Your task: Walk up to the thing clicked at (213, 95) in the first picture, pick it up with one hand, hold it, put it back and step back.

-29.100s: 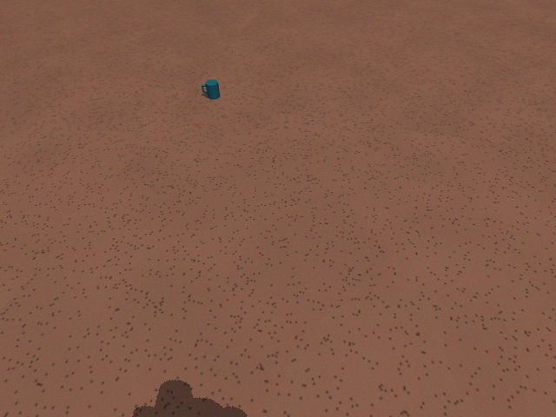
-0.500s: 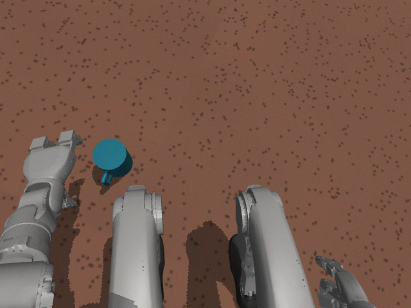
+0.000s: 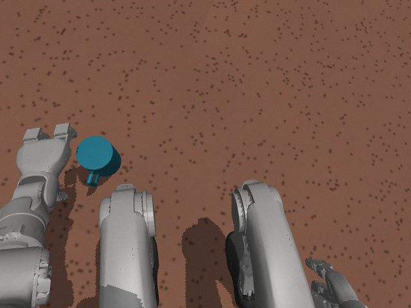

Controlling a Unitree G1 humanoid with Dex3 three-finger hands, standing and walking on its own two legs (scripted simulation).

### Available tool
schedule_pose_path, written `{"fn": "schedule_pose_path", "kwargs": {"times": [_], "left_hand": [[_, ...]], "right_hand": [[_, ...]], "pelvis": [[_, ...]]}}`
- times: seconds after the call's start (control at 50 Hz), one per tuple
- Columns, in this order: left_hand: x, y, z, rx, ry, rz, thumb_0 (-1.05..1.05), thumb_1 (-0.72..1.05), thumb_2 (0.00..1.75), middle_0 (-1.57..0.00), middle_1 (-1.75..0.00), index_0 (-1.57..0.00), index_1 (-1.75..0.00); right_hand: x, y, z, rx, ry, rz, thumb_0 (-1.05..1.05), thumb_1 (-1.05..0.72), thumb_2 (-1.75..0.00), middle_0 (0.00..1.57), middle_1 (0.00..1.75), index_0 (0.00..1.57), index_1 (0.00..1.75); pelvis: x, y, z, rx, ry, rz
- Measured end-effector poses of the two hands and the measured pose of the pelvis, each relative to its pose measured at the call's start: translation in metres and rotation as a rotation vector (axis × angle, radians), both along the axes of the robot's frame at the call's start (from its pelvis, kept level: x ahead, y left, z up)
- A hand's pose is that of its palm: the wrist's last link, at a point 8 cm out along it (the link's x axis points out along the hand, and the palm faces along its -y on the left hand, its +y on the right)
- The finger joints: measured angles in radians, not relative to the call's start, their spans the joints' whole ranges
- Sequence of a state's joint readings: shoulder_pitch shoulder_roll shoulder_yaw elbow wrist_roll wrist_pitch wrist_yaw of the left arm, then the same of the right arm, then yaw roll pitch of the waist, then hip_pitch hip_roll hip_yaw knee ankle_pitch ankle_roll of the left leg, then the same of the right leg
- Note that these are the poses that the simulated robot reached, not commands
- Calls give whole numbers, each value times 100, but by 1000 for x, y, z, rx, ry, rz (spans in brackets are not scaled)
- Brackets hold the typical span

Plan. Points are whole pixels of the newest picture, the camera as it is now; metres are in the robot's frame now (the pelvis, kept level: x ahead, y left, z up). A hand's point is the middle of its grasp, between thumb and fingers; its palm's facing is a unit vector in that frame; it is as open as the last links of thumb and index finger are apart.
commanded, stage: rise first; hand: left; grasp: from above
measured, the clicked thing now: (98, 163) +0.42 +0.28 -0.30
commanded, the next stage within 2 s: approach in 0.32 s
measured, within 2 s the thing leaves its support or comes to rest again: neither
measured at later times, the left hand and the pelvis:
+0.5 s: hand (65, 167) +0.38 +0.31 -0.18, palm faces -0.43 -0.10 -0.90, open 14.2 cm; pelvis +0.00 +0.00 -0.01, yaw +0 degrees
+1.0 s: hand (94, 135) +0.45 +0.26 -0.17, palm faces -0.37 -0.08 -0.92, open 14.3 cm; pelvis +0.00 +0.00 -0.02, yaw -1 degrees
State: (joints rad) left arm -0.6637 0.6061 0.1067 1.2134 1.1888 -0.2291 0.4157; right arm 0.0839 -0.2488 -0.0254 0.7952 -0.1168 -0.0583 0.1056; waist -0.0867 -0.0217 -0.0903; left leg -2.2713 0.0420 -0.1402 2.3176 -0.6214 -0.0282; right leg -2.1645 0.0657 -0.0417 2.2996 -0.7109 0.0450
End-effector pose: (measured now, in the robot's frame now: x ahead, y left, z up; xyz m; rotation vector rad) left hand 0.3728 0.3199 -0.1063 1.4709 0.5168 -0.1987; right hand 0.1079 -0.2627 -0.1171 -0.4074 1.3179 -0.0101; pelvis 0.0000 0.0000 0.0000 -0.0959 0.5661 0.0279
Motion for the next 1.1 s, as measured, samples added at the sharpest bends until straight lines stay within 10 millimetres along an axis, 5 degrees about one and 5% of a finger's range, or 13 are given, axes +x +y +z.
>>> {"fn": "schedule_pose_path", "kwargs": {"times": [0.52, 0.64, 0.86, 0.98, 1.1], "left_hand": [[12, -8, -18, 6, -10, -18, 0, -55, 103, -9, -101, -7, -102], [24, -30, -22, 7, -5, -77, 0, -56, 102, -8, -102, -7, -102], [79, -83, -22, 2, -98, -79, 0, -56, 103, -9, -103, -8, -103], [86, -69, -11, 43, -77, 15, 1, -57, 103, -9, -102, -7, -102], [60, -32, -11, 57, 46, 94, 1, -58, 103, -8, -102, -7, -102]], "right_hand": [[-5, -4, -6, -15, 9, -3, 1, -91, -90, 20, 30, 20, 30], [-11, -5, -7, -16, 21, 3, 1, -91, -89, 20, 30, 20, 30], [-43, -15, -3, -38, 53, -41, 1, -91, -89, 20, 30, 20, 30], [-61, -13, -9, -2, 92, -85, 1, -92, -90, 20, 30, 20, 30], [-61, -3, -15, 44, 114, -89, 1, -92, -90, 20, 30, 20, 30]], "pelvis": [[3, 0, -12, -2, -1, -7], [2, -1, -12, 3, 4, -7], [2, -4, -18, 3, 6, -21], [3, -5, -18, 8, 9, -28], [3, -5, -14, 12, -3, -24]]}}
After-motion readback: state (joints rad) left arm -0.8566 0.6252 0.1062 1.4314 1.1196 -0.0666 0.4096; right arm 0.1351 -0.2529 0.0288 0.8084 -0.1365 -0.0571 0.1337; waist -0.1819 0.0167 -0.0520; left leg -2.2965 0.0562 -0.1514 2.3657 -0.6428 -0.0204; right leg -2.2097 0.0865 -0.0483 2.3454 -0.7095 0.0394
